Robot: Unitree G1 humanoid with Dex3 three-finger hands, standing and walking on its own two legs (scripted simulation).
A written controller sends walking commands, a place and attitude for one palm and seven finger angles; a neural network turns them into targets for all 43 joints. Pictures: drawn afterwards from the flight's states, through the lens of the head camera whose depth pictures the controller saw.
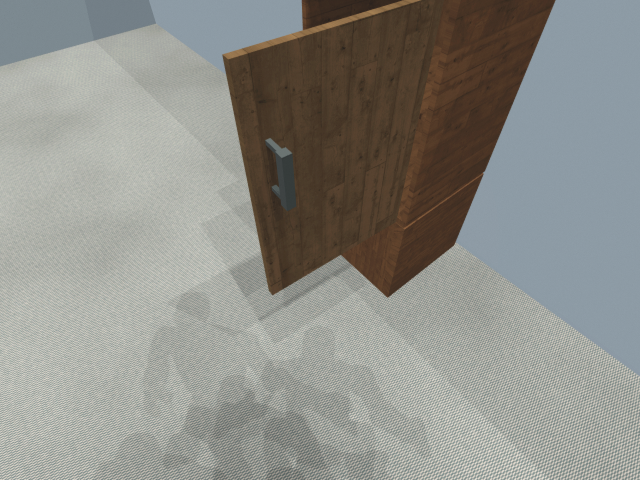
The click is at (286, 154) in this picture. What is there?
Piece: cupboard door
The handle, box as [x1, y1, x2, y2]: [265, 138, 295, 210]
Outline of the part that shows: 269,138 265,140 266,145 275,153 279,186 272,186 272,190 281,200 281,204 286,210 288,210 295,206 292,155 291,152 285,147 281,148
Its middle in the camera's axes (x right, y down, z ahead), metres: -0.07 -0.11 +0.67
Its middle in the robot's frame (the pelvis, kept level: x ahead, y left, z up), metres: +0.58 +0.11 +0.03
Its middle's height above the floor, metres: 0.82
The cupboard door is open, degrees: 87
